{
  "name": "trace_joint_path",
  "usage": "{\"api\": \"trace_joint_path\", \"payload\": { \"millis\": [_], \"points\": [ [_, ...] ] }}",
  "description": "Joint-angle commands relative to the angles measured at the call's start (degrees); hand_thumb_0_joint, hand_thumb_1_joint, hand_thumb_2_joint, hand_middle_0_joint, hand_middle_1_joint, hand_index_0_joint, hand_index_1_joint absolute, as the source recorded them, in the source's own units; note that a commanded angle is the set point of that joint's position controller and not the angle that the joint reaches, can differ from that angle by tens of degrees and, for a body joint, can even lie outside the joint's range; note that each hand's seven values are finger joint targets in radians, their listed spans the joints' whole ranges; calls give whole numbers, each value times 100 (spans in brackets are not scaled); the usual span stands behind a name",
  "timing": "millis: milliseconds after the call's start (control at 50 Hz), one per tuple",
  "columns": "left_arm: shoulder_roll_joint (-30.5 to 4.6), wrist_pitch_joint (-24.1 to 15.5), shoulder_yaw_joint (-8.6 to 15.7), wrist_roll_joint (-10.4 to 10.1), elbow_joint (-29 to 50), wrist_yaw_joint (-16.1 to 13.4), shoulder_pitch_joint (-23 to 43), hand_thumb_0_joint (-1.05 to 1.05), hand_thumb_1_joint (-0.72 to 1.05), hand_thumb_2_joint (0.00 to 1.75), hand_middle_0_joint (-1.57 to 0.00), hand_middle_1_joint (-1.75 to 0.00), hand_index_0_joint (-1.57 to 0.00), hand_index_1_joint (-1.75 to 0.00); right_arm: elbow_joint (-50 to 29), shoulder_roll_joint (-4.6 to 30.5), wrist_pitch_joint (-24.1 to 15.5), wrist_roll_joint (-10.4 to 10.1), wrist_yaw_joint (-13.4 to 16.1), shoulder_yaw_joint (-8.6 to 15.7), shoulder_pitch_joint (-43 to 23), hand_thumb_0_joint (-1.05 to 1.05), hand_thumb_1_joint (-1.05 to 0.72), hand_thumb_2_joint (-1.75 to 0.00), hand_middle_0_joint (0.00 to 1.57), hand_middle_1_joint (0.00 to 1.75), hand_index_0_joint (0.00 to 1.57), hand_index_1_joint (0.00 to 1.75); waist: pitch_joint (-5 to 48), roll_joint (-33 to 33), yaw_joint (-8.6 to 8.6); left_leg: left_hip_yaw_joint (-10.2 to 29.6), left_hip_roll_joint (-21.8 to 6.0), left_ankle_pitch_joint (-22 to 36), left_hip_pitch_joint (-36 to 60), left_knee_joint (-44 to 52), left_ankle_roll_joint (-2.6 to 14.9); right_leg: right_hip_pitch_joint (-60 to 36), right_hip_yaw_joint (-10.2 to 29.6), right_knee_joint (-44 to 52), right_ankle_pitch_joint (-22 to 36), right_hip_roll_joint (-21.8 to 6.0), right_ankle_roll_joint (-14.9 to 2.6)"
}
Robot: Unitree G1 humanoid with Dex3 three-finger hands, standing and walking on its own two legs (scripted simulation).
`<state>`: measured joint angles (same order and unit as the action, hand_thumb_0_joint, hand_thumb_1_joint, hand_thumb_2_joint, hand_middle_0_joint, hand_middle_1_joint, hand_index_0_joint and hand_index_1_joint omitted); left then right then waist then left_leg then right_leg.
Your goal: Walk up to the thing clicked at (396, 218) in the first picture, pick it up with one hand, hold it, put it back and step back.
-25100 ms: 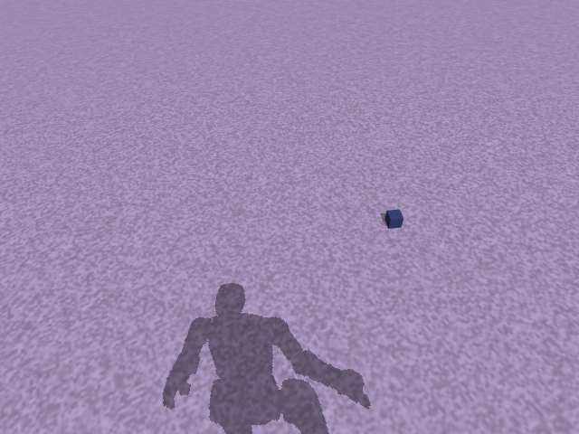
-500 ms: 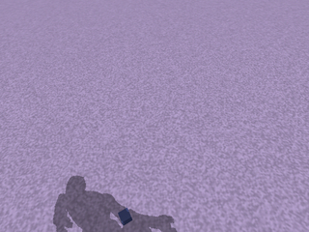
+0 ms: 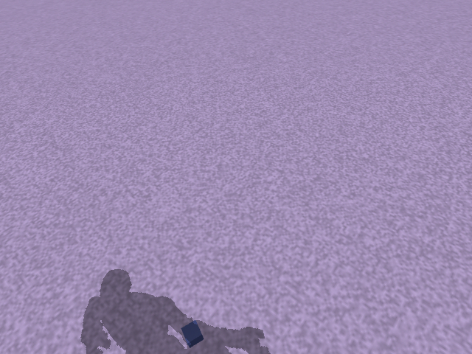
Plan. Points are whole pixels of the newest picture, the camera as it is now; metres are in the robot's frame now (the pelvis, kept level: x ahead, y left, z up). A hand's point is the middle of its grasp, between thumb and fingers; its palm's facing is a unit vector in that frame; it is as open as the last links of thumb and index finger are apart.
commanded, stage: stand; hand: left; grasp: from above
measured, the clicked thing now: (192, 333) +0.41 +0.24 -0.75
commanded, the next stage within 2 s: rise first in 0.26 s
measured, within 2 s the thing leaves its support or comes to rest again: neither
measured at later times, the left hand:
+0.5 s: hand out of the picture +0.12 +0.25 -0.16, palm faces +0.03 -0.94 -0.33, open 7.7 cm
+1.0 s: hand out of the picture +0.14 +0.27 -0.23, palm faces -0.13 -0.88 -0.47, open 13.9 cm
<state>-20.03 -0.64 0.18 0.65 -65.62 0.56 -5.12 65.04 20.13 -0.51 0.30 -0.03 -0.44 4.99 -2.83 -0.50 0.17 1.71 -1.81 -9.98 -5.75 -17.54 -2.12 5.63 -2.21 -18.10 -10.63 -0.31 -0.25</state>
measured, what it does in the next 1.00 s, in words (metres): lowers itself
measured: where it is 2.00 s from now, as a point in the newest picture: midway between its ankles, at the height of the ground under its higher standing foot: outside the picture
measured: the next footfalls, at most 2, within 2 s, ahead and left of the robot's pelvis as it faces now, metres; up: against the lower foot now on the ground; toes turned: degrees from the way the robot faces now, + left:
none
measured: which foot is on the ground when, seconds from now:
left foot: down 0.00-1.00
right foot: down 0.00-1.00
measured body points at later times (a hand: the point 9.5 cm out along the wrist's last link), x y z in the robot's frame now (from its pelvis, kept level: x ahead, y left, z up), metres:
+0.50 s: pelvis -0.01 +0.00 -0.01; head +0.04 +0.00 +0.44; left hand +0.12 +0.30 -0.14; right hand +0.09 -0.28 -0.14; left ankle +0.00 +0.14 -0.75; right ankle -0.01 -0.11 -0.75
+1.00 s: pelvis -0.01 +0.02 -0.08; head +0.08 +0.03 +0.36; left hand +0.14 +0.31 -0.20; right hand +0.13 -0.24 -0.18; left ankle +0.00 +0.14 -0.75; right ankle -0.01 -0.11 -0.75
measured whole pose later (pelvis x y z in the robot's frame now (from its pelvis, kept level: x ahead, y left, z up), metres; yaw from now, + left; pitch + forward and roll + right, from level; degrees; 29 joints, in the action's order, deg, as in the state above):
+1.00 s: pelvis -0.01 +0.02 -0.08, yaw -1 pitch +15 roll -1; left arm -16.2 11.1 7.7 13.6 -36.3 -3.6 -8.7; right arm 34.5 13.6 -6.3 -0.3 1.1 2.4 13.0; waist 5.0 0.2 -1.4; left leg 1.2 -1.4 -28.2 -46.5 -59.6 -0.7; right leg 45.7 -0.8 -57.8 -27.2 -0.8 1.0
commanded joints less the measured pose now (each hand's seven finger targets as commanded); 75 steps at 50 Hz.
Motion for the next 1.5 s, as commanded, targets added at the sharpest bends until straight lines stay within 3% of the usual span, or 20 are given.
{"api": "trace_joint_path", "payload": {
  "millis": [0, 320, 340, 360, 380, 400, 460, 520, 580, 660, 780, 800, 820, 940, 1040, 1100, 1200, 1240, 1300, 1480],
  "points": [
    [-1256, -121, 252, -13, 339, -94, 170, 0, 90, 90, -20, -30, -20, -30, -358, 1220, -100, 19, 50, 220, -235, 0, -90, -90, 20, 30, 20, 30, 457, 59, 4, 366, -593, 789, 0, 161, 276, -47, 602, 332, 778, -732, -57],
    [-1252, -108, 250, -6, 366, -95, 142, 0, 90, 90, -20, -30, -20, -30, -351, 1220, -111, 30, 61, 214, -136, 0, -90, -90, 20, 30, 20, 30, 525, 43, -9, 363, -599, 976, 25, 165, 275, -133, 583, 236, 940, -746, -83],
    [-1221, -106, 241, -21, 352, -95, 114, 0, 82, 87, -17, -38, -16, -38, -330, 1238, -110, 19, 62, 203, -117, 0, -93, -90, 21, 30, 20, 30, 442, -39, -2, 363, -579, 913, -17, 203, 270, -74, 588, 266, 865, -728, -66],
    [-374, -642, 300, -339, 2362, -165, 2125, 0, 74, 80, -25, -46, -24, -46, -1930, 309, -400, -352, 191, 47, 5, 0, -101, -94, 20, 30, 20, 30, 50, -282, -717, -434, 247, 40, -650, -236, 252, 1251, 189, -103, 473, -44, 3],
    [-536, -572, 328, -312, 1932, -195, 2524, 0, 66, 84, -30, -54, -30, -54, -1571, 396, -388, -356, 241, 23, 325, 0, -105, -94, 20, 30, 20, 30, 247, 59, -552, -401, 264, -89, -666, -365, 288, 1015, 120, -172, 257, -45, 36],
    [-1024, -359, 639, -187, 957, -199, 1458, 0, 58, 83, -28, -62, -30, -62, -1600, 607, -324, -384, 309, 154, 571, 0, -105, -94, 20, 30, 20, 30, 178, 341, -368, -386, 216, -61, -803, -438, 289, 992, 31, -228, 134, 22, 6],
    [-1311, -247, 936, 170, 607, -37, 1608, 0, 34, 81, -24, -83, -27, -80, -1965, 581, -343, -230, 321, 377, 723, 0, -101, -93, 20, 30, 20, 30, 1024, 455, -217, -317, 242, 201, -1230, -1138, 316, 1208, 62, -933, 442, -12, 3],
    [-1208, -79, 1197, 537, 695, 5, 488, 0, 10, 82, -23, -92, -26, -88, -2386, 490, -385, -112, 212, 537, 944, 0, -103, -93, 20, 30, 20, 30, 1701, -133, 151, -335, 333, 480, -1569, -1608, 228, 1202, 117, -1495, 590, -21, -76],
    [-878, 323, 1066, 681, 1154, -138, 355, 0, -14, 84, -22, -95, -24, -93, -2815, 407, -376, -171, 172, 547, 888, 0, -99, -92, 20, 30, 20, 30, 1699, -158, 82, -321, 326, 525, -1674, -1648, 204, 1314, 90, -1512, 561, 44, -79],
    [-847, 812, 1066, 831, 1725, -320, 443, 0, -46, 87, -24, -94, -24, -94, -3258, 353, -409, -173, 126, 549, 713, 0, -98, -92, 20, 30, 20, 30, 1512, 108, -1, -261, 256, 175, -2108, -1987, 214, 1854, 35, -1767, 94, 83, -55],
    [-819, 885, 1147, 1103, 2706, -457, 453, 0, -56, 95, -13, -102, -12, -102, -3520, 245, -654, -111, 94, 574, 911, 0, -93, -91, 20, 30, 20, 30, 1795, -163, -64, -220, 186, -88, -2770, -2842, 214, 2733, 66, -2660, -172, 89, -56],
    [-839, 922, 1246, 1139, 2611, -481, 94, 0, -58, 96, -12, -104, -11, -104, -3565, 252, -682, -107, 105, 580, 955, 0, -94, -91, 20, 30, 20, 30, 1955, -124, -75, -227, 166, 53, -2795, -2965, 221, 2733, 72, -2795, -27, 85, -59],
    [-707, 894, 1074, 1175, 3043, -483, 294, 0, -59, 98, -11, -104, -11, -104, -3634, 238, -720, -96, 108, 591, 948, 0, -95, -91, 20, 30, 20, 30, 1977, -166, -135, -185, 144, 58, -2841, -3053, 214, 2904, 67, -2921, -42, 100, -62],
    [-601, 1076, 1042, 1385, 3884, -539, -369, 0, -61, 99, -10, -105, -9, -106, -3819, 211, -851, -38, 155, 607, 903, 0, -94, -91, 20, 30, 20, 30, 2346, -358, -154, -77, 78, 115, -3119, -3510, 184, 3367, 39, -3452, -132, 97, -94],
    [-568, 1311, 1040, 1544, 4359, -624, -713, 0, -57, 97, -8, -105, -9, -105, -3985, 164, -914, -49, 190, 572, 765, 0, -91, -90, 20, 30, 20, 30, 2255, -413, -137, -27, 66, -381, -3518, -3758, 195, 3825, 27, -3710, -568, 93, -102],
    [-490, 1449, 989, 1628, 4538, -675, -1012, 0, -55, 95, -8, -107, -10, -106, -4018, 144, -943, -38, 214, 570, 844, 0, -92, -90, 20, 30, 20, 30, 2539, -282, -196, -81, 90, -17, -3686, -4104, 220, 3826, 12, -3916, -201, 86, -89],
    [-439, 1538, 951, 1727, 4736, -770, -1164, 0, -55, 94, -8, -108, -10, -106, -4100, 94, -1019, -35, 245, 522, 675, 0, -92, -90, 20, 30, 20, 30, 2532, -330, -146, -44, 117, -414, -4157, -4398, 226, 4262, -9, -4250, -552, 78, -98],
    [-614, 1504, 923, 1845, 4908, -801, -736, 0, -54, 93, -9, -107, -10, -105, -4113, 118, -1047, -54, 279, 527, 633, 0, -92, -90, 20, 30, 20, 30, 2583, -307, -242, -77, 127, -576, -4333, -4588, 254, 4448, 31, -4352, -625, 80, -97],
    [-683, 1388, 899, 2163, 4462, -913, -279, 0, -53, 93, -8, -107, -9, -105, -4035, 137, -1112, -60, 293, 500, 504, 0, -90, -90, 20, 30, 20, 30, 2385, -238, -291, -60, 150, -1030, -4932, -4934, 273, 5083, 39, -4728, -1011, 74, -108],
    [-789, 910, 719, 3455, 3153, -1722, 1167, 0, -47, 95, -8, -103, -8, -103, -3499, 348, -1179, -18, 196, 558, 306, 0, -85, -89, 20, 30, 20, 30, 3348, -376, -197, -5, 208, -1284, -6294, -6278, 194, 6772, 65, -6374, -1249, 71, -185]
  ]
}}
